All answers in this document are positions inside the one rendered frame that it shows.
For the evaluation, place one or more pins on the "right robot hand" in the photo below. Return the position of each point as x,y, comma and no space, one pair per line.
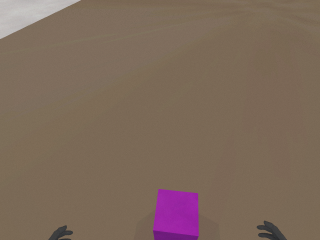
270,227

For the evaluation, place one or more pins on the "carton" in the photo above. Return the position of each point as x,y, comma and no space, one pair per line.
176,215

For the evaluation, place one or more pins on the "left robot hand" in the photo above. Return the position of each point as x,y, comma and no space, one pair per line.
60,232

